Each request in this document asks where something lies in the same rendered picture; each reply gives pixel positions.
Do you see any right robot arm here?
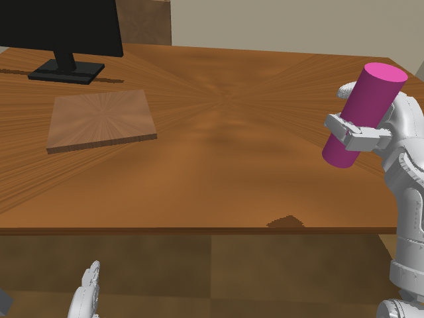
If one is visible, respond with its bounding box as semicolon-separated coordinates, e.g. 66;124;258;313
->
376;138;424;318

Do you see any right robot hand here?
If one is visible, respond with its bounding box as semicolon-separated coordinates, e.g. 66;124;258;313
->
323;81;424;159

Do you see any left robot hand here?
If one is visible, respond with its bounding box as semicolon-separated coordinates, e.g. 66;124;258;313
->
68;260;100;318

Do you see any table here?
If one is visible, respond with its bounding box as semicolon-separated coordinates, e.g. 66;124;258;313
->
0;43;424;316

